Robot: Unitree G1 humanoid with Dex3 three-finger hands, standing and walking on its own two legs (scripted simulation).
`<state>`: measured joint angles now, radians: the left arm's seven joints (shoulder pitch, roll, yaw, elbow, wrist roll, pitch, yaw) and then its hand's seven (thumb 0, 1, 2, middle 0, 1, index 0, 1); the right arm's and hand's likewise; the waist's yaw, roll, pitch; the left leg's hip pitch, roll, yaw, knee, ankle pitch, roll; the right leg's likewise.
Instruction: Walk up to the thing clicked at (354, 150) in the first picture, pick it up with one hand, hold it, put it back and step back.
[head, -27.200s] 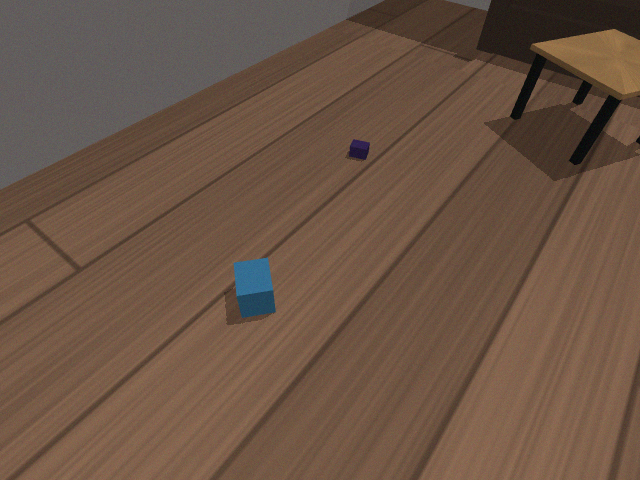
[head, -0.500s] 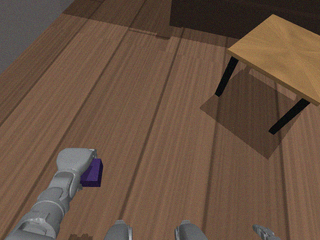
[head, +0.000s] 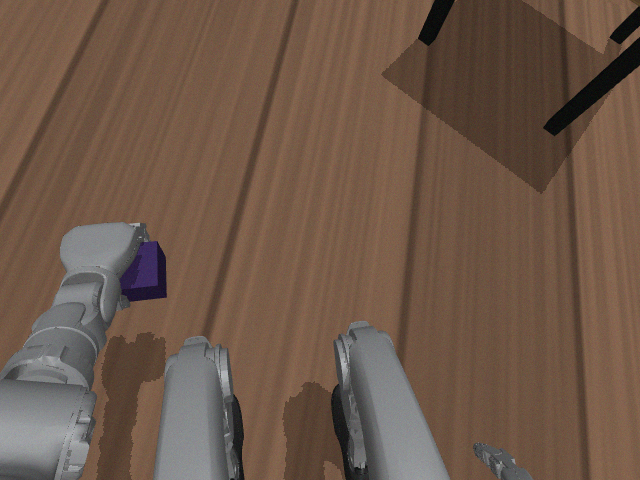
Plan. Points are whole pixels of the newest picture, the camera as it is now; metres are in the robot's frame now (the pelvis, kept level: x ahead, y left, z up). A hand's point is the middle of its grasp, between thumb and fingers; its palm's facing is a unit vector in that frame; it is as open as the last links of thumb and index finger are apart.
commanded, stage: crouch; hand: left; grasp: from above
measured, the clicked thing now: (129, 273) +0.41 +0.22 -0.18
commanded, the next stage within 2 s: lower in 0.86 s
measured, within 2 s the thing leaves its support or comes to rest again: neither
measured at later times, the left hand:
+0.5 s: hand (136, 278) +0.43 +0.24 -0.26, palm faces -0.46 -0.02 -0.89, open 9.8 cm
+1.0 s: hand (146, 281) +0.43 +0.24 -0.32, palm faces -0.46 -0.02 -0.89, open 9.8 cm
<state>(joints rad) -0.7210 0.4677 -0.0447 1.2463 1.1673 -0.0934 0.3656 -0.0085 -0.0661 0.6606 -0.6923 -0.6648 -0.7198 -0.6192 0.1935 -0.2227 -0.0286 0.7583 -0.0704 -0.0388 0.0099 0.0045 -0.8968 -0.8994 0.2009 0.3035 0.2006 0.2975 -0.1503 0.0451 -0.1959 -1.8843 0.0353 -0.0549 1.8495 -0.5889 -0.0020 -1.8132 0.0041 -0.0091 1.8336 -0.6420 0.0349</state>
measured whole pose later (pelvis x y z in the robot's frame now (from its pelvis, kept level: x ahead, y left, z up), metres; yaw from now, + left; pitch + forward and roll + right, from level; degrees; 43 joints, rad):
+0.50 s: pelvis +0.00 +0.00 -0.09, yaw -3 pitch +37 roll -5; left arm -0.80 0.55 0.04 1.32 1.23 -0.14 0.43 -0.01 -0.07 0.66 -0.69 -0.65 -0.72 -0.62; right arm 0.13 -0.25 -0.03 0.77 -0.13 -0.07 0.10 0.00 -0.91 -0.90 0.20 0.30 0.20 0.30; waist -0.17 0.00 -0.14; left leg -2.13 0.05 -0.11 2.15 -0.66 -0.02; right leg -2.05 0.03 -0.04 2.12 -0.71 0.03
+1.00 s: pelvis -0.01 -0.01 -0.14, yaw -4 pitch +34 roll -5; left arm -0.88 0.61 0.06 1.44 1.24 -0.16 0.46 -0.01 -0.05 0.65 -0.68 -0.64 -0.71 -0.62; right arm 0.14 -0.25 0.01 0.81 -0.14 -0.09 0.12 0.00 -0.91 -0.90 0.20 0.30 0.20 0.30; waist -0.20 -0.01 -0.09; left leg -2.28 0.05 -0.12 2.32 -0.65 -0.02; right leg -2.20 0.05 -0.04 2.29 -0.69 0.04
